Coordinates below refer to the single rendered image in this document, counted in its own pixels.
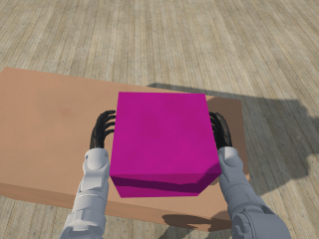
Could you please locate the right robot upper arm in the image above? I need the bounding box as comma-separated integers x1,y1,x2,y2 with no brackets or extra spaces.
231,211,291,239

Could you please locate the left robot forearm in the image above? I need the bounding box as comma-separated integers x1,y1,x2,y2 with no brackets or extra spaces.
58,147,111,239

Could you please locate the left robot hand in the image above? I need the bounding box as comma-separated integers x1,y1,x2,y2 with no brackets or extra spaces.
90,110,116,149

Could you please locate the right robot forearm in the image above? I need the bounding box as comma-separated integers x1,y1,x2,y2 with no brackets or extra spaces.
217,146,292,239

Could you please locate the pedestal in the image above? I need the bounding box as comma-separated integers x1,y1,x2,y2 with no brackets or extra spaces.
0,67,250,232

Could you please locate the carton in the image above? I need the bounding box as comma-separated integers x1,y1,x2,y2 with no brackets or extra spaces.
109,92,222,198

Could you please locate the right robot hand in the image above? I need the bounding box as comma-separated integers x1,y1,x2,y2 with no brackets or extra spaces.
209,112,233,150

